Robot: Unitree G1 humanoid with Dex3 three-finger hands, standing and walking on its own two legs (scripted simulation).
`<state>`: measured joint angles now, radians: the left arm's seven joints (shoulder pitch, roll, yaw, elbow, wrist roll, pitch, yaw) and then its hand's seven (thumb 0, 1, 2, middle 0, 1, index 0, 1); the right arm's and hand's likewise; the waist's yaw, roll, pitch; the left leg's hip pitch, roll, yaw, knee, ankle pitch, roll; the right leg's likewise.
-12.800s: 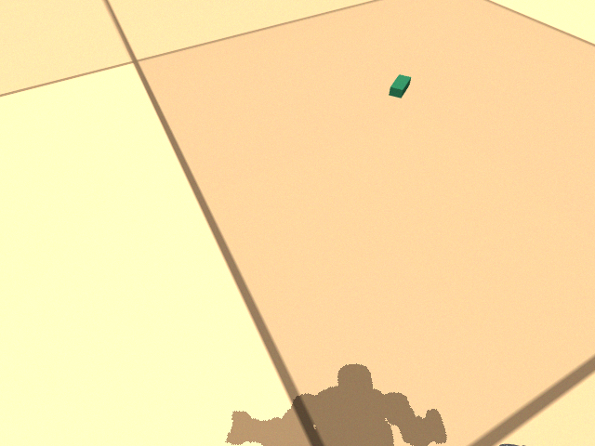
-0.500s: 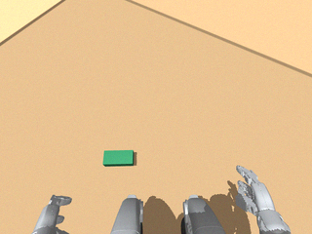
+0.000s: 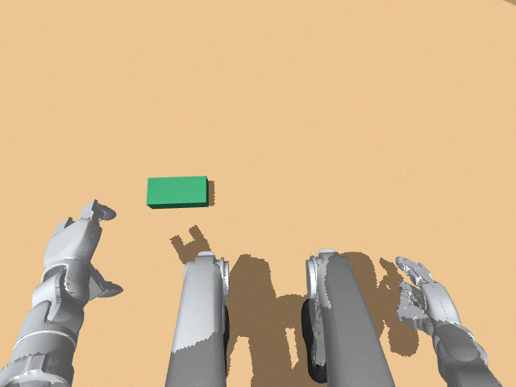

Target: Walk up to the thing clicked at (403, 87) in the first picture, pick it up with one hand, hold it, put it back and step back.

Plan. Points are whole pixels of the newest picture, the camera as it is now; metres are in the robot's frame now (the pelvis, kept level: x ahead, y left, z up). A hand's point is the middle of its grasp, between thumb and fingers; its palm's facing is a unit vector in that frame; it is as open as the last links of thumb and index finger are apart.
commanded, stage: rise first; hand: left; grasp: from above
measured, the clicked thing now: (178, 192) +0.50 +0.25 -0.47
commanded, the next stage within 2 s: none
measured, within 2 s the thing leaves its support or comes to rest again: neither
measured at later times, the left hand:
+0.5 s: hand (132, 220) +0.38 +0.29 -0.27, palm faces -0.48 -0.10 -0.87, open 14.2 cm
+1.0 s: hand (143, 208) +0.42 +0.29 -0.32, palm faces -0.46 -0.01 -0.89, open 14.0 cm
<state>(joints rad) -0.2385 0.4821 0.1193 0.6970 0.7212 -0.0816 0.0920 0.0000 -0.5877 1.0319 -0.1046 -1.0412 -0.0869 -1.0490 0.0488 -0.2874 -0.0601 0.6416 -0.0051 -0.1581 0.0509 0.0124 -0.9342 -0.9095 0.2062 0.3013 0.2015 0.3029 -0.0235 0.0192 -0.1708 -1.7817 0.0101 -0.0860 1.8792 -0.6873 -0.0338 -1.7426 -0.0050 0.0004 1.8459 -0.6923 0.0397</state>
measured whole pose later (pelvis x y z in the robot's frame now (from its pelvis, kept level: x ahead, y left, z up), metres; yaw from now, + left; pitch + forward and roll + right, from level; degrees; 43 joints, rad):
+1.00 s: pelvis -0.02 +0.01 -0.16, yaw -5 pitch +34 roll -8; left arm -0.88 0.74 0.11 1.38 1.33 -0.32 0.39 0.00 -0.49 0.99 -0.11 -0.95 -0.11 -0.94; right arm 0.10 -0.25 0.02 0.75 -0.14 -0.01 0.13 0.01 -0.90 -0.90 0.21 0.30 0.20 0.30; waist -0.18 -0.02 -0.07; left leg -2.29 -0.02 -0.16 2.39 -0.70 -0.03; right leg -2.21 0.02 -0.03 2.30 -0.70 0.06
